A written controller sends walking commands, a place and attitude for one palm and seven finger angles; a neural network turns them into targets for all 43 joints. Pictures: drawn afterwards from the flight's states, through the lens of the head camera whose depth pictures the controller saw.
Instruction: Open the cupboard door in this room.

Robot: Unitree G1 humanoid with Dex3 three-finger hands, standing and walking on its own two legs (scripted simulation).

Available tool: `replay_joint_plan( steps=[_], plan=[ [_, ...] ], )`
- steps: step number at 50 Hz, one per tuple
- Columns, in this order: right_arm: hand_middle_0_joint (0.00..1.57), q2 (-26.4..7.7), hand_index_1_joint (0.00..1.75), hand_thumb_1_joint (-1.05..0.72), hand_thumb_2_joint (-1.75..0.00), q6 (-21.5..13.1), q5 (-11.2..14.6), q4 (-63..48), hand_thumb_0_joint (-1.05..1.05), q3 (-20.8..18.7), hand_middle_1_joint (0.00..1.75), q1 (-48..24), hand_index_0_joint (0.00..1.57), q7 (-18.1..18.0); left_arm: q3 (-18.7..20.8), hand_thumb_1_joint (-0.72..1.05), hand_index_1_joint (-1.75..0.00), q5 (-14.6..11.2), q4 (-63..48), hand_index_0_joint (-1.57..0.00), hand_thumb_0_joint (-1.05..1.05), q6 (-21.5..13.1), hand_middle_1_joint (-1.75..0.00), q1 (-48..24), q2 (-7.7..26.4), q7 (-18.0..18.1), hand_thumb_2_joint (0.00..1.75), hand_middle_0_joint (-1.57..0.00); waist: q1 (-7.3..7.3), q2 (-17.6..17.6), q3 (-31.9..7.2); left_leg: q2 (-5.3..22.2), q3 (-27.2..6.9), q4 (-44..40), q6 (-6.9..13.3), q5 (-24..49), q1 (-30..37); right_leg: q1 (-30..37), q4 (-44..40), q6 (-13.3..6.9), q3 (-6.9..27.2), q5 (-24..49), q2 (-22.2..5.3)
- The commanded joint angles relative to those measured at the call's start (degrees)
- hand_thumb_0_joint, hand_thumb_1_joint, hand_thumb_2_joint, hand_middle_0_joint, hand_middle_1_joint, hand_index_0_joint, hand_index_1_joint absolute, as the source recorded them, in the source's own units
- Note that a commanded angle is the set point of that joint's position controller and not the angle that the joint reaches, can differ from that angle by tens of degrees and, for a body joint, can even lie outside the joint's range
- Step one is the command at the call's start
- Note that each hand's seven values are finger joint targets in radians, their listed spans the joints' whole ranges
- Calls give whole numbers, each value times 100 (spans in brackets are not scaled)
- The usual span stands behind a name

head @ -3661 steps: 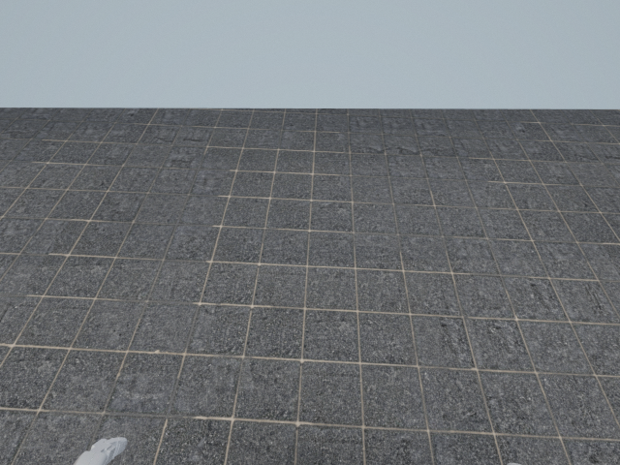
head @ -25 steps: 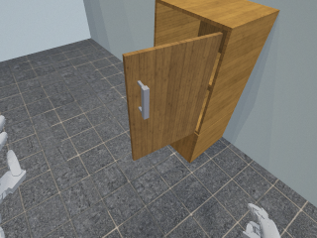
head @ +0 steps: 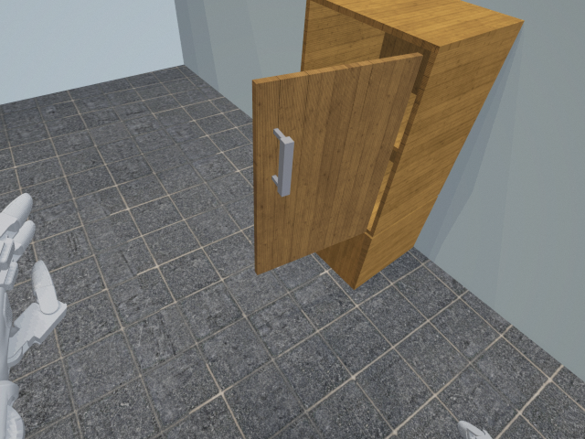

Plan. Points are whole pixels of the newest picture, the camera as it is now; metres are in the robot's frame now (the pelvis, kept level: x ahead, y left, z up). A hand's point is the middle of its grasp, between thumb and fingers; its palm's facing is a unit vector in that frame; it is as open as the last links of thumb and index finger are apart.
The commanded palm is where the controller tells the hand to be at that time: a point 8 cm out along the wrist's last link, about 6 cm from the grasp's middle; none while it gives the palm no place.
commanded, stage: stop stepping back and stand still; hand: left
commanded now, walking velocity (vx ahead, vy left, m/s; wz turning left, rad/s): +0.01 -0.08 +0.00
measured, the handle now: (280, 162) +0.65 +0.06 +0.02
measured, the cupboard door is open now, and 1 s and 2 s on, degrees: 80 80 80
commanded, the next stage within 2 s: let the arm hang, fingers relaxed in 1.38 s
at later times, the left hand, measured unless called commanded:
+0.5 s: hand (63, 290) +0.22 +0.26 +0.15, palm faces +0.41 -0.78 -0.47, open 7.4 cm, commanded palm +0.17 +0.30 +0.18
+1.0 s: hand (36, 294) +0.22 +0.28 +0.15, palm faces +0.40 -0.79 -0.46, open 7.4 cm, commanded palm +0.16 +0.32 +0.18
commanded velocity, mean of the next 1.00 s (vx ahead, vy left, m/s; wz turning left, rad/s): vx -0.01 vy -0.03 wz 0.00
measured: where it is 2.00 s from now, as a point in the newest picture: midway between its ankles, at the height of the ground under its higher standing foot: outside the picture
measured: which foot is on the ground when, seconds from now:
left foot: up 0.00-0.00, down 0.02-1.00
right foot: down 0.00-0.04, up 0.06-0.24, down 0.26-1.00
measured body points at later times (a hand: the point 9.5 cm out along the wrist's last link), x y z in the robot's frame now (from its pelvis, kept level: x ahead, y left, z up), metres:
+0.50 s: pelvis +0.02 +0.00 +0.00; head +0.04 +0.00 +0.45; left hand +0.20 +0.30 +0.18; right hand +0.17 -0.24 -0.09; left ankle +0.00 +0.11 -0.72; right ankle +0.04 -0.07 -0.74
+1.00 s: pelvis +0.01 +0.02 +0.01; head +0.02 +0.02 +0.46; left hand +0.19 +0.32 +0.18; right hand +0.16 -0.22 -0.08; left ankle +0.01 +0.11 -0.74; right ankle +0.04 -0.07 -0.74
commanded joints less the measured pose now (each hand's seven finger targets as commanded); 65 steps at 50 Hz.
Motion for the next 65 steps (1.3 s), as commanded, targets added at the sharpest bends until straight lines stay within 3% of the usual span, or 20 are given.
replay_joint_plan(
  steps=[1,2,3,4,7,9,11,12,14,16,17,21,25,27,28,30,35,42,48,65],
  plan=[
    [20,-658,30,-90,-90,-509,25,-1254,0,-223,30,-844,20,-122,1310,90,-30,-100,-2347,-20,0,-609,-30,-451,1643,239,90,-20,-18,2363,-314,777,-1581,-1571,468,858,1900,-1539,1406,-54,118,-378,143],
    [20,-552,30,-90,-90,-545,23,-1254,0,-204,30,-744,20,-53,1339,90,-30,-59,-2411,-20,0,-669,-30,-437,1674,254,90,-20,-45,2550,-321,1456,-2417,-1824,854,2152,2146,-2104,2283,72,-42,-1437,309],
    [20,-510,30,-90,-90,-582,11,-1148,0,-232,30,-726,20,8,1438,90,-30,-56,-2115,-20,0,-713,-30,-378,1754,214,90,-20,-40,1980,-242,1561,-2375,-1907,964,2396,1902,-2093,2561,82,174,-1527,251],
    [20,-452,30,-90,-90,-659,-36,-1011,0,-222,30,-711,20,30,1658,90,-30,-104,-1898,-20,0,-661,-30,-136,1920,180,90,-20,-29,1876,-258,1579,-2254,-1839,1011,2562,1756,-2043,2558,115,270,-1388,79],
    [20,-526,30,-90,-90,-630,80,-1036,0,-256,30,-699,20,202,1228,90,-30,-138,-1660,-20,0,-457,-30,317,1306,118,90,-20,-109,1638,-170,1045,-838,-1304,556,3517,1374,-1205,1298,155,-35,-196,159],
    [20,-532,30,-90,-90,-602,119,-1065,0,-228,30,-722,20,246,1190,90,-30,-186,-1280,-20,0,-351,-30,720,1221,49,90,-20,-72,1505,-155,883,-431,-1359,340,3135,880,-538,627,176,-224,301,286],
    [20,-562,30,-90,-90,-530,104,-1155,0,-188,30,-809,20,240,1219,90,-30,-206,-1157,-20,0,-326,-30,789,1328,19,90,-20,-63,1226,-86,922,-437,-1411,248,2109,190,194,123,176,-219,502,277],
    [20,-541,30,-90,-90,-491,100,-1176,0,-145,30,-891,20,235,1294,90,-30,-197,-1009,-20,0,-322,-30,728,1428,9,90,-20,-32,937,-38,861,-439,-1334,182,1406,-191,559,-181,152,-40,764,172],
    [20,-474,30,-90,-90,-420,117,-1214,0,-108,30,-935,20,207,1365,90,-30,-164,-921,-20,0,-300,-30,536,1581,17,90,-20,-61,159,-4,175,-138,-701,-73,236,-332,397,-753,-117,1043,1729,-403],
    [20,-349,30,-90,-90,-369,150,-1180,0,-134,30,-785,20,230,1237,90,-30,-202,-1059,-20,0,-262,-30,330,1491,15,90,-20,-72,-845,-298,-337,-62,492,-200,-631,-120,27,-1384,-455,2078,1280,-1157],
    [20,-364,30,-90,-90,-328,153,-1178,0,-151,30,-881,20,227,1239,90,-30,-164,-1142,-20,0,-276,-30,210,1527,35,90,-20,-7,-987,-336,-356,-215,1139,-167,-867,-217,66,-1497,-468,2171,1384,-1329],
    [20,-249,30,-90,-90,-308,126,-1174,0,-9,30,-1063,20,129,1230,90,-30,-58,-1212,-20,0,-342,-30,9,1475,156,90,-20,10,-395,-490,-278,-272,591,-125,-659,-192,524,-1070,-668,1465,2093,-1192],
    [20,-378,30,-90,-90,-317,75,-1142,0,-52,30,-972,20,77,1075,90,-30,-114,-1442,-20,0,-390,-30,-50,1346,210,90,-20,-35,314,-332,-345,-199,-1274,-86,568,709,301,-979,-322,1037,1254,-772],
    [20,-567,30,-90,-90,-315,87,-1270,0,-139,30,-1060,20,86,1037,90,-30,-125,-1615,-20,0,-415,-30,4,1330,201,90,-20,93,1045,-216,340,-962,-1694,122,1457,854,120,-585,6,813,1203,-248],
    [20,-591,30,-90,-90,-298,123,-1305,0,-148,30,-1063,20,100,1066,90,-30,-121,-1617,-20,0,-419,-30,48,1360,195,90,-20,127,1027,-276,529,-1099,-1662,178,1769,771,207,-515,88,727,1297,-132],
    [20,-494,30,-90,-90,-298,100,-1299,0,-82,30,-1094,20,101,1081,90,-30,-114,-1438,-20,0,-404,-30,166,1340,147,90,-20,54,1361,-159,421,-1000,-1714,52,2115,414,467,-333,37,570,1761,-28],
    [20,-555,30,-90,-90,-278,135,-1344,0,-126,30,-974,20,132,996,90,-30,-143,-1215,-20,0,-383,-30,214,1268,85,90,-20,15,740,-355,179,-698,-1447,-98,2013,207,929,-448,-17,640,2529,-159],
    [20,-577,30,-90,-90,-192,123,-1416,0,-114,30,-1003,20,134,1031,90,-30,-202,-1131,-20,0,-306,-30,279,1305,64,90,-20,21,407,-278,31,-681,-1593,-65,867,123,660,-864,-26,866,1641,-226],
    [20,-594,30,-90,-90,-228,98,-1366,0,-92,30,-987,20,99,910,90,-30,-140,-1042,-20,0,-287,-30,-121,1275,74,90,-20,31,579,-47,-6,-695,-1824,-3,241,90,381,-1161,26,894,809,-159],
    [20,-601,30,-90,-90,-268,97,-1390,0,-110,30,-964,20,95,1002,90,-30,-138,-1209,-20,0,-322,-30,240,1281,69,90,-20,64,643,-264,35,-798,-1908,-110,938,-129,933,-673,31,546,1775,-77]
  ],
)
